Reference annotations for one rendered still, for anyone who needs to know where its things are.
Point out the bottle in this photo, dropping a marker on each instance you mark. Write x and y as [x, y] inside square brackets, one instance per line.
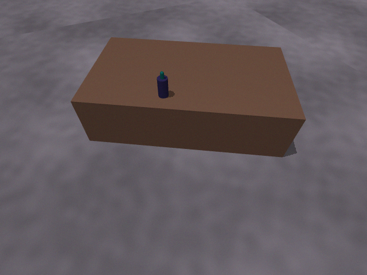
[162, 82]

